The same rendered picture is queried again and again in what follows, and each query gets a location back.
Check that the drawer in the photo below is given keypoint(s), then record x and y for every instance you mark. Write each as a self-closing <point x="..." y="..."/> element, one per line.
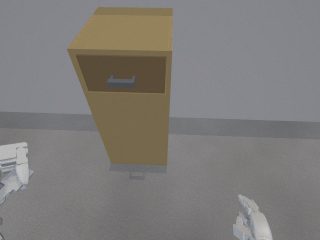
<point x="149" y="71"/>

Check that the handle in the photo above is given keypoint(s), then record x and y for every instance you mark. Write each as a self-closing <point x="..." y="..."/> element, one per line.
<point x="121" y="83"/>

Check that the robot right hand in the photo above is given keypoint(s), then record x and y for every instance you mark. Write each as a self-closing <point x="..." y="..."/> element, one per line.
<point x="256" y="225"/>

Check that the cabinet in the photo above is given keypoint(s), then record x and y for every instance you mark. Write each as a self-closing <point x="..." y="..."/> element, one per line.
<point x="134" y="127"/>

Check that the robot left hand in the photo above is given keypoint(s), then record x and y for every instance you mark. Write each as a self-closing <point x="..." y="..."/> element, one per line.
<point x="15" y="163"/>

